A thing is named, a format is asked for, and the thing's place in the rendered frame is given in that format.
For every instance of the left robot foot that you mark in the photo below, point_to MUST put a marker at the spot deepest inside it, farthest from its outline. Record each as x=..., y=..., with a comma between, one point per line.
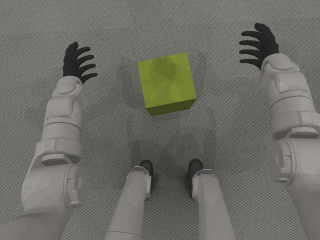
x=147, y=164

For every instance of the right robot upper arm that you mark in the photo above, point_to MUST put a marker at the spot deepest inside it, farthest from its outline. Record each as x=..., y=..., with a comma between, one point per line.
x=295, y=163

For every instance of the left robot upper arm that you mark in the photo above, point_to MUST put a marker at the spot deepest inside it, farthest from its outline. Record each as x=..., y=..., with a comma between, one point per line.
x=50, y=196

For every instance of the right robot hand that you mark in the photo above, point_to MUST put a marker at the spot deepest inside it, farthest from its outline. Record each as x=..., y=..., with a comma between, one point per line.
x=266, y=45

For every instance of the left robot hand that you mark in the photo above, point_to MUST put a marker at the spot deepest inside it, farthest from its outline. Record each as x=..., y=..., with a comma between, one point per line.
x=72, y=64

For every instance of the robot right forearm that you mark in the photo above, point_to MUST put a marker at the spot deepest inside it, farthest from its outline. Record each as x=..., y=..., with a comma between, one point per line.
x=289, y=99

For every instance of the carton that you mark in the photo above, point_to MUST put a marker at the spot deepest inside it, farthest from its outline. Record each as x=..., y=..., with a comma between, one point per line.
x=167, y=84

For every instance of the robot left forearm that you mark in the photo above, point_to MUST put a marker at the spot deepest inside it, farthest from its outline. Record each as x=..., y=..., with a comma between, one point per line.
x=60, y=141

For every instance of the robot right shin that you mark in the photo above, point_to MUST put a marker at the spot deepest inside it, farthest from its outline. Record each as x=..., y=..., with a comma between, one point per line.
x=206, y=171

